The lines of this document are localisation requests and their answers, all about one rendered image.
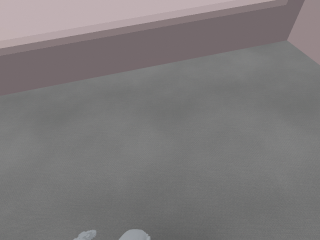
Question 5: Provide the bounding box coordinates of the left robot hand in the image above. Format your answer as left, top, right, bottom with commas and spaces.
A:
74, 230, 97, 240

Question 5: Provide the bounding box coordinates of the left robot thigh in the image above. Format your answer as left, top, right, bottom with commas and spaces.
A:
119, 229, 151, 240

